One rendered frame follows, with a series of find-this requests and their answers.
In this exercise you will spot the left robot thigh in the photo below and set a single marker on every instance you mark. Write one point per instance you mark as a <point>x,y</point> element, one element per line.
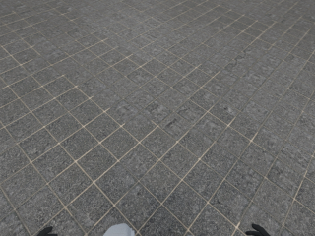
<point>119,230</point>

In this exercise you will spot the left robot hand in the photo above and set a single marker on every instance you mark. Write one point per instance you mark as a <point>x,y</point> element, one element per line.
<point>45,232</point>

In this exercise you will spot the right robot hand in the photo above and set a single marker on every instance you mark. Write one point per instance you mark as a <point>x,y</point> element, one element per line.
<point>260,231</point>

